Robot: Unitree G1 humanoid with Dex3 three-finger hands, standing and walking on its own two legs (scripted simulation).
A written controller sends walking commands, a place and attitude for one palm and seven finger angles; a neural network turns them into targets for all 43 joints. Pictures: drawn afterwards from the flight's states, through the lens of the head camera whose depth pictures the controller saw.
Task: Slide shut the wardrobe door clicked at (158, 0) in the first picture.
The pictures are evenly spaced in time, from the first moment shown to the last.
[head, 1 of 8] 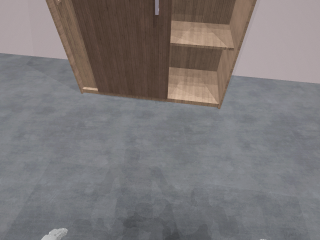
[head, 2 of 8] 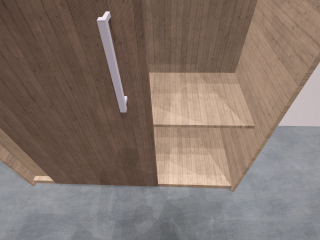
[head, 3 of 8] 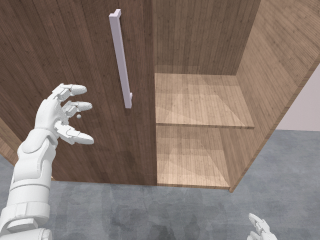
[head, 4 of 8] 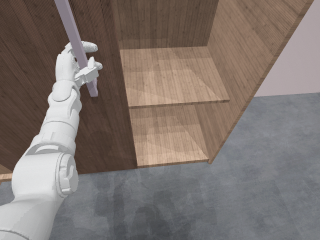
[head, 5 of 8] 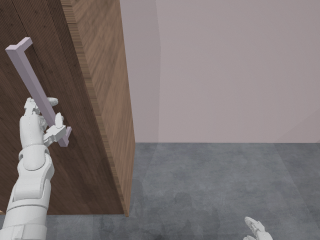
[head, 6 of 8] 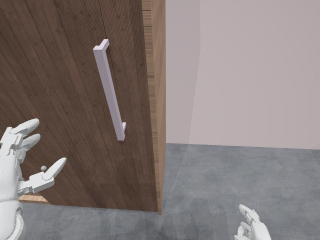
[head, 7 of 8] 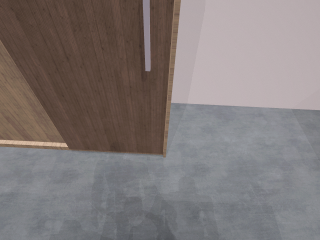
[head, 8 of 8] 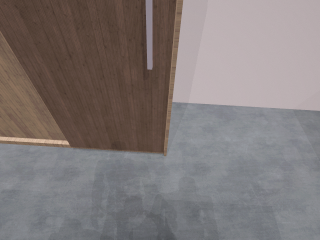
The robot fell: no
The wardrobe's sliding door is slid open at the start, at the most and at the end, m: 0.47 0.47 0.00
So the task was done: yes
